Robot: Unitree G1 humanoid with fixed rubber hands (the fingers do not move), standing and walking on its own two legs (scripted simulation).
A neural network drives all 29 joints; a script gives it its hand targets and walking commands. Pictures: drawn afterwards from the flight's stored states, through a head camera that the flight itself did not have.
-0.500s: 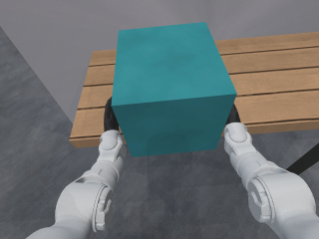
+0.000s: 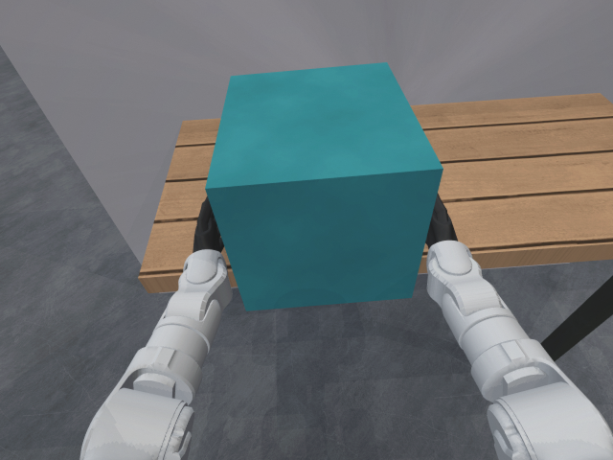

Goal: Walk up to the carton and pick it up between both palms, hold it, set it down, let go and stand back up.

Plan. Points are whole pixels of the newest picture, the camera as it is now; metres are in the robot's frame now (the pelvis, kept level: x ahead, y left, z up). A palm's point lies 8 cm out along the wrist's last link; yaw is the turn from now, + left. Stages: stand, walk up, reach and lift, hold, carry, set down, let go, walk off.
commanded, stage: reach and lift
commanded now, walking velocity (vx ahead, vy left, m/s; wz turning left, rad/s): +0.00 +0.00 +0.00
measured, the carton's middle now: (318, 183) +0.47 +0.03 +0.13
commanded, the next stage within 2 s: none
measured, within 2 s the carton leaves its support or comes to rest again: neither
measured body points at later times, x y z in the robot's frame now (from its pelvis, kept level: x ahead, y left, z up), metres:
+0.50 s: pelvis +0.00 +0.01 +0.04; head -0.06 +0.02 +0.48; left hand +0.43 +0.19 +0.29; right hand +0.43 -0.13 +0.28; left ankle +0.04 +0.14 -0.70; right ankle +0.02 -0.12 -0.70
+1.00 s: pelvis +0.00 +0.01 +0.04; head -0.03 +0.02 +0.49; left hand +0.42 +0.16 +0.23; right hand +0.40 -0.15 +0.20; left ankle +0.04 +0.14 -0.70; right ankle +0.02 -0.12 -0.70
